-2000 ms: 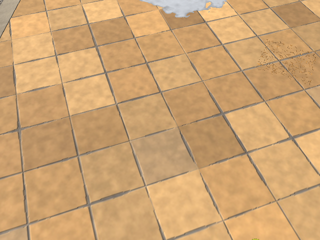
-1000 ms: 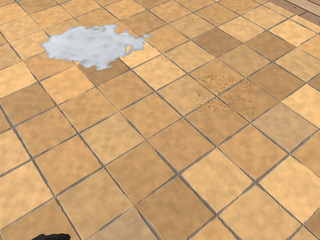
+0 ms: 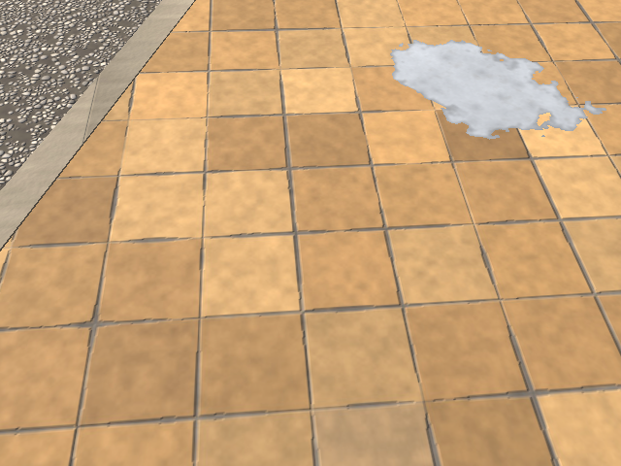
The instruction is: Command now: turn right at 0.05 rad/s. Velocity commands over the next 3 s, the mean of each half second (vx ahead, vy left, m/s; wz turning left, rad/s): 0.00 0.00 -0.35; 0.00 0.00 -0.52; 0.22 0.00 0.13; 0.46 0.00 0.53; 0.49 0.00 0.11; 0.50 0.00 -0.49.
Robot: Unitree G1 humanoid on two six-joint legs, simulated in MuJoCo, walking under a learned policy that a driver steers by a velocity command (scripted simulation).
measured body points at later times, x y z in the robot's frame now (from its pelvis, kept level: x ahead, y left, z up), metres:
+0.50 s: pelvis -0.01 -0.04 -0.01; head +0.03 -0.07 +0.44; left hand +0.19 +0.22 -0.10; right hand +0.07 -0.35 -0.13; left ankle -0.03 +0.12 -0.68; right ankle -0.02 -0.12 -0.74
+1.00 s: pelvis +0.02 -0.02 +0.00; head +0.05 -0.04 +0.45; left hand +0.31 +0.14 -0.09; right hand +0.00 -0.35 -0.10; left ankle +0.09 +0.08 -0.74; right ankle -0.02 -0.12 -0.74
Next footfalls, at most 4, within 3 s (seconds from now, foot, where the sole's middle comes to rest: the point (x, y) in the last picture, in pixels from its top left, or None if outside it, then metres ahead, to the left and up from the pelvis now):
0.42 right None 0.02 -0.13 -0.77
0.98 left None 0.13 0.06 -0.77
1.30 right None -0.01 -0.15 -0.77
1.72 left None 0.40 -0.02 -0.77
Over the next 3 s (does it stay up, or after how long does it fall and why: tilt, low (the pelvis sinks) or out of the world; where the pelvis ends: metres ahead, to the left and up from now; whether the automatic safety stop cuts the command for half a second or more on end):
stays up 0.90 -0.15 0.01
